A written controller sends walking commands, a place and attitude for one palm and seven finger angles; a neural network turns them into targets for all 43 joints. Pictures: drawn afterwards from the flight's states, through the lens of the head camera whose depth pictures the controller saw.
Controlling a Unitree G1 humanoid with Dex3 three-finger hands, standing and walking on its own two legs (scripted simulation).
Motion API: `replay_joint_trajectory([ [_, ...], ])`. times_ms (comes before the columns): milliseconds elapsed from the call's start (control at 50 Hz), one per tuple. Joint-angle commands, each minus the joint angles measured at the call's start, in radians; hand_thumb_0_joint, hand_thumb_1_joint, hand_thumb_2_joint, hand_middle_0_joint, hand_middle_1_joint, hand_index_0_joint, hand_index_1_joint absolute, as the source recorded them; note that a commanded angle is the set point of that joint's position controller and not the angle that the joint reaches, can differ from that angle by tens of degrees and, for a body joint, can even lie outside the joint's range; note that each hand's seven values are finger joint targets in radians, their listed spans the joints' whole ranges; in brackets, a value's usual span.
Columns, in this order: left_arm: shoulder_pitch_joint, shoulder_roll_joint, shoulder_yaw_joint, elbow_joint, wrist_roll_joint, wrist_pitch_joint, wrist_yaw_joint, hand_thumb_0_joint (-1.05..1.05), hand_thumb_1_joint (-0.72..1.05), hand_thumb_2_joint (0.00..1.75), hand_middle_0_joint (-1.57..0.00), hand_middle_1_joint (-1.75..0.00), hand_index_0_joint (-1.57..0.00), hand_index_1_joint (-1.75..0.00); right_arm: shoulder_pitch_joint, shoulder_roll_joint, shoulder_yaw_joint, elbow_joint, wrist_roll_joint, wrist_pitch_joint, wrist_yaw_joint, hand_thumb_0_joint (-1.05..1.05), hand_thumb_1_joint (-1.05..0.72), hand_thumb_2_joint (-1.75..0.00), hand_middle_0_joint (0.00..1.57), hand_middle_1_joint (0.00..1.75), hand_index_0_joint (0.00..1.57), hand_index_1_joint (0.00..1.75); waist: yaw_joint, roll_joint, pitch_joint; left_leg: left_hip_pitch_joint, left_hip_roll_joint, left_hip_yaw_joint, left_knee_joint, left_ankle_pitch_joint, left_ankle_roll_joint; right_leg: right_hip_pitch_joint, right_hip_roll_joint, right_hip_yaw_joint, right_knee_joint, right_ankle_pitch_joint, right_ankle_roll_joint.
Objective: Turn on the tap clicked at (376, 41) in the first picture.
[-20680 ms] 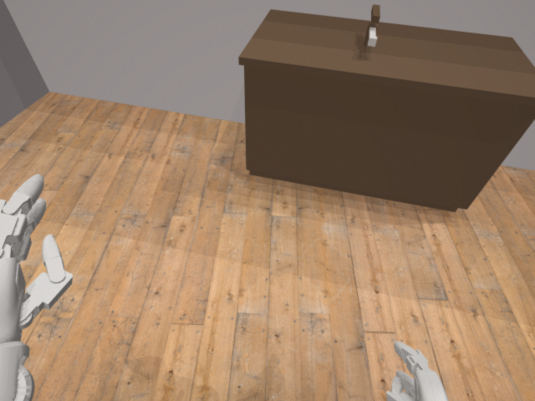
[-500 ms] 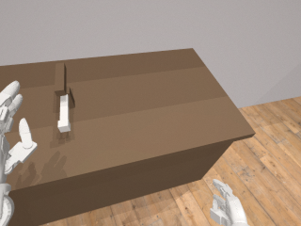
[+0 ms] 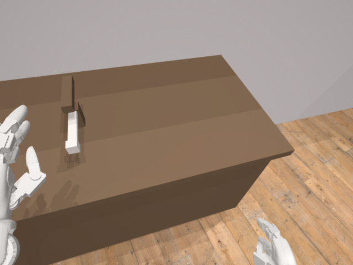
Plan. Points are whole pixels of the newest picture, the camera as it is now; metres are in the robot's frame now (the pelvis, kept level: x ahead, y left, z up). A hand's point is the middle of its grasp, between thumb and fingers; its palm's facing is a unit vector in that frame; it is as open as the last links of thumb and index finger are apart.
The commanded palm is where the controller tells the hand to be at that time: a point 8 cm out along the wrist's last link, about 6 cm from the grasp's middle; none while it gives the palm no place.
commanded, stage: come to a stop and stand still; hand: left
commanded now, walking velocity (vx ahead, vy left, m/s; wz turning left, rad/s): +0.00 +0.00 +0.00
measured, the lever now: (72, 146) +0.37 +0.31 +0.00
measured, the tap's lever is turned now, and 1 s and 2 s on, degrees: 0 0 0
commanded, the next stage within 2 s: look again from close up in 1.04 s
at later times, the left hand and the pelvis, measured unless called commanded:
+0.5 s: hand (51, 178) +0.22 +0.24 +0.14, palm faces +0.31 -0.85 -0.42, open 7.4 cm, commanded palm +0.16 +0.27 +0.17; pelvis -0.01 -0.01 +0.00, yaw -2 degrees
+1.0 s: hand (34, 170) +0.22 +0.26 +0.15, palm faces +0.36 -0.86 -0.36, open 7.4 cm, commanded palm +0.16 +0.29 +0.17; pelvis +0.00 +0.01 +0.00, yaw -1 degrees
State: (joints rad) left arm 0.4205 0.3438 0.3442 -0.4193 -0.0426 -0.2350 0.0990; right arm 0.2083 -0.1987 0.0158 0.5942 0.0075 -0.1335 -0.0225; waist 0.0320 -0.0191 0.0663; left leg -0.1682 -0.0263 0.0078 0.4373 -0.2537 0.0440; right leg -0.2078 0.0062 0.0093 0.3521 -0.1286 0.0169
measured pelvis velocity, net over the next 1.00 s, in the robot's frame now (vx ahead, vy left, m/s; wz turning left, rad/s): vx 0.00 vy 0.01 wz -0.02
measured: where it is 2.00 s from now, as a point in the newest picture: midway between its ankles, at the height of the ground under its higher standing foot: outside the picture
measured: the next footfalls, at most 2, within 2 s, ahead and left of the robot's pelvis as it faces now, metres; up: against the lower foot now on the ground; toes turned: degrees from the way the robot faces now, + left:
none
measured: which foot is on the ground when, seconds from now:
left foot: down 0.00-1.00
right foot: down 0.00-1.00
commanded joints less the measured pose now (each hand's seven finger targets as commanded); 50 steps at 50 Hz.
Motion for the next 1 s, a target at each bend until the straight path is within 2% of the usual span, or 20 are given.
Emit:
replay_joint_trajectory([
  [0, -0.081, 0.185, 0.112, -0.234, -0.002, -0.063, 0.016, 0.0, 0.9, 0.9, -0.2, -0.3, -0.2, -0.3, -0.103, -0.121, -0.054, -0.157, 0.008, -0.058, -0.013, 0.0, -0.9, -0.9, 0.2, 0.3, 0.2, 0.3, -0.004, 0.073, -0.139, -0.102, 0.068, -0.061, -0.124, 0.059, -0.031, 0.162, -0.036, 0.048, -0.015, 0.082, -0.026],
  [60, -0.07, 0.171, 0.102, -0.236, -0.004, -0.063, 0.015, 0.0, 0.9, 0.9, -0.2, -0.3, -0.2, -0.3, -0.094, -0.123, -0.058, -0.161, 0.004, -0.058, -0.012, 0.0, -0.9, -0.9, 0.2, 0.3, 0.2, 0.3, -0.003, 0.061, -0.161, -0.097, 0.071, -0.059, -0.114, 0.097, -0.031, 0.189, -0.038, 0.043, -0.002, 0.125, -0.026],
  [80, -1.147, 1.007, 0.693, -0.525, 0.171, -0.164, 0.018, 0.0, 0.9, 0.9, -0.2, -0.3, -0.2, -0.3, 0.052, -0.151, -0.032, -0.138, -0.06, -0.096, -0.005, 0.0, -0.9, -0.9, 0.2, 0.3, 0.2, 0.3, -0.011, 0.031, -0.057, -0.212, 0.111, -0.035, 0.013, 0.206, 0.005, 0.056, -0.042, 0.046, 0.033, 0.046, -0.012],
  [100, -0.893, 0.622, 0.451, -0.162, 0.093, -0.135, 0.002, 0.0, 0.9, 0.9, -0.2, -0.3, -0.2, -0.3, -0.078, -0.06, -0.033, -0.065, -0.007, -0.091, 0.013, 0.0, -0.9, -0.9, 0.2, 0.3, 0.2, 0.3, 0.009, 0.306, -0.149, -0.029, 0.166, -0.084, 0.022, 0.3, -0.033, -0.085, -0.133, 0.003, 0.133, 0.014, -0.104],
  [120, -0.562, 0.348, 0.258, -0.021, 0.061, -0.116, -0.037, 0.0, 0.9, 0.9, -0.2, -0.3, -0.2, -0.3, -0.01, -0.079, -0.055, -0.089, -0.027, -0.097, 0.033, 0.0, -0.9, -0.9, 0.2, 0.3, 0.2, 0.3, -0.006, 0.33, -0.23, 0.112, 0.093, -0.048, -0.002, 0.436, -0.087, -0.065, -0.05, 0.006, 0.211, 0.078, -0.101],
  [140, -0.36, 0.274, 0.193, -0.028, 0.038, -0.11, -0.056, 0.0, 0.9, 0.9, -0.2, -0.3, -0.2, -0.3, -0.001, -0.122, -0.082, -0.127, -0.016, -0.096, 0.045, 0.0, -0.9, -0.9, 0.2, 0.3, 0.2, 0.3, 0.013, 0.324, -0.277, 0.147, 0.1, -0.033, 0.022, 0.482, -0.074, -0.041, -0.035, 0.021, 0.194, 0.063, -0.081],
  [160, -0.184, 0.187, 0.125, -0.068, 0.012, -0.098, -0.063, 0.0, 0.9, 0.9, -0.2, -0.3, -0.2, -0.3, -0.027, -0.119, -0.08, -0.148, 0.003, -0.084, 0.062, 0.0, -0.9, -0.9, 0.2, 0.3, 0.2, 0.3, 0.014, 0.262, -0.273, 0.105, 0.106, -0.034, 0.039, 0.462, -0.045, 0.015, -0.044, 0.038, 0.165, 0.126, -0.061],
  [200, 0.013, 0.08, 0.044, -0.109, -0.013, -0.071, -0.063, 0.0, 0.9, 0.9, -0.2, -0.3, -0.2, -0.3, -0.045, -0.109, -0.071, -0.168, 0.032, -0.07, 0.091, 0.0, -0.9, -0.9, 0.2, 0.3, 0.2, 0.3, 0.016, 0.08, -0.259, 0.025, 0.086, -0.015, 0.02, 0.401, -0.036, 0.119, -0.049, 0.04, 0.12, 0.254, -0.051],
  [220, 0.026, 0.12, 0.062, -0.139, -0.012, -0.059, -0.057, 0.0, 0.9, 0.9, -0.2, -0.3, -0.2, -0.3, -0.04, -0.12, -0.075, -0.174, 0.033, -0.061, 0.092, 0.0, -0.9, -0.9, 0.2, 0.3, 0.2, 0.3, 0.012, -0.032, -0.248, -0.003, 0.091, -0.016, 0.009, 0.366, -0.04, 0.145, -0.049, 0.035, 0.099, 0.27, -0.044],
  [260, 0.002, 0.205, 0.143, -0.125, -0.016, -0.047, -0.037, 0.0, 0.9, 0.9, -0.2, -0.3, -0.2, -0.3, -0.078, -0.123, -0.077, -0.17, 0.031, -0.051, 0.067, 0.0, -0.9, -0.9, 0.2, 0.3, 0.2, 0.3, 0.011, -0.17, -0.201, -0.047, 0.089, -0.021, -0.022, 0.206, -0.04, 0.136, -0.061, 0.055, 0.056, 0.211, -0.034],
  [280, -0.013, 0.235, 0.183, -0.113, -0.02, -0.047, -0.029, 0.0, 0.9, 0.9, -0.2, -0.3, -0.2, -0.3, -0.089, -0.121, -0.073, -0.17, 0.027, -0.047, 0.049, 0.0, -0.9, -0.9, 0.2, 0.3, 0.2, 0.3, 0.009, -0.196, -0.18, -0.061, 0.085, -0.027, -0.041, 0.133, -0.037, 0.117, -0.066, 0.063, 0.036, 0.149, -0.033],
  [300, -0.033, 0.296, 0.245, -0.135, -0.015, -0.049, -0.014, 0.0, 0.9, 0.9, -0.2, -0.3, -0.2, -0.3, -0.106, -0.124, -0.064, -0.167, 0.028, -0.039, 0.036, 0.0, -0.9, -0.9, 0.2, 0.3, 0.2, 0.3, 0.007, -0.114, -0.173, -0.049, 0.084, -0.022, -0.065, 0.119, -0.034, 0.097, -0.061, 0.062, 0.047, 0.113, -0.034],
  [320, -0.044, 0.252, 0.216, -0.131, -0.02, -0.058, -0.02, 0.0, 0.9, 0.9, -0.2, -0.3, -0.2, -0.3, -0.107, -0.115, -0.055, -0.177, 0.021, -0.036, 0.025, 0.0, -0.9, -0.9, 0.2, 0.3, 0.2, 0.3, 0.006, -0.073, -0.166, -0.071, 0.085, -0.023, -0.073, 0.087, -0.027, 0.098, -0.064, 0.051, 0.044, 0.072, -0.033],
  [400, -0.161, 0.306, 0.232, -0.268, -0.014, -0.086, -0.018, 0.0, 0.9, 0.9, -0.2, -0.3, -0.2, -0.3, -0.112, -0.106, -0.035, -0.184, 0.013, -0.051, 0.0, 0.0, -0.9, -0.9, 0.2, 0.3, 0.2, 0.3, 0.007, 0.118, -0.17, -0.066, 0.071, -0.019, -0.06, 0.037, -0.012, 0.092, -0.07, 0.098, 0.039, 0.067, -0.043],
  [500, -0.133, 0.221, 0.15, -0.242, -0.012, -0.082, -0.015, 0.0, 0.9, 0.9, -0.2, -0.3, -0.2, -0.3, -0.093, -0.108, -0.037, -0.165, 0.007, -0.08, -0.002, 0.0, -0.9, -0.9, 0.2, 0.3, 0.2, 0.3, 0.012, 0.064, -0.186, -0.008, 0.062, -0.01, -0.03, 0.07, -0.017, 0.073, -0.072, 0.106, 0.002, 0.09, -0.044],
  [520, -0.129, 0.181, 0.112, -0.212, -0.011, -0.08, -0.017, 0.0, 0.9, 0.9, -0.2, -0.3, -0.2, -0.3, -0.087, -0.11, -0.037, -0.159, 0.003, -0.078, -0.002, 0.0, -0.9, -0.9, 0.2, 0.3, 0.2, 0.3, 0.008, 0.046, -0.178, -0.008, 0.062, -0.007, -0.032, 0.057, -0.017, 0.061, -0.069, 0.102, -0.012, 0.063, -0.041],
  [580, -0.137, 0.165, 0.086, -0.176, -0.004, -0.076, -0.014, 0.0, 0.9, 0.9, -0.2, -0.3, -0.2, -0.3, -0.077, -0.12, -0.043, -0.151, 0.005, -0.077, -0.002, 0.0, -0.9, -0.9, 0.2, 0.3, 0.2, 0.3, 0.007, 0.055, -0.135, -0.034, 0.067, -0.017, -0.07, 0.017, -0.02, 0.043, -0.052, 0.094, -0.023, 0.004, -0.036],
  [780, -0.134, 0.19, 0.105, -0.197, 0.001, -0.075, -0.016, 0.0, 0.9, 0.9, -0.2, -0.3, -0.2, -0.3, -0.085, -0.113, -0.039, -0.174, 0.007, -0.054, 0.0, 0.0, -0.9, -0.9, 0.2, 0.3, 0.2, 0.3, 0.011, 0.063, -0.141, -0.076, 0.087, -0.032, -0.115, 0.08, -0.026, 0.116, -0.03, 0.04, 0.016, 0.091, -0.026],
  [840, -0.147, 0.194, 0.104, -0.231, -0.001, -0.078, -0.017, 0.0, 0.9, 0.9, -0.2, -0.3, -0.2, -0.3, -0.09, -0.114, -0.036, -0.175, 0.006, -0.056, 0.002, 0.0, -0.9, -0.9, 0.2, 0.3, 0.2, 0.3, 0.007, 0.113, -0.151, -0.07, 0.088, -0.037, -0.129, 0.125, -0.04, 0.127, -0.021, 0.02, 0.037, 0.114, -0.025],
  [980, -0.136, 0.182, 0.094, -0.208, -0.001, -0.069, -0.017, 0.0, 0.9, 0.9, -0.2, -0.3, -0.2, -0.3, -0.079, -0.115, -0.041, -0.169, 0.006, -0.053, 0.005, 0.0, -0.9, -0.9, 0.2, 0.3, 0.2, 0.3, 0.006, 0.077, -0.149, -0.06, 0.094, -0.039, -0.124, 0.145, -0.048, 0.133, -0.025, 0.019, 0.036, 0.138, -0.023],
])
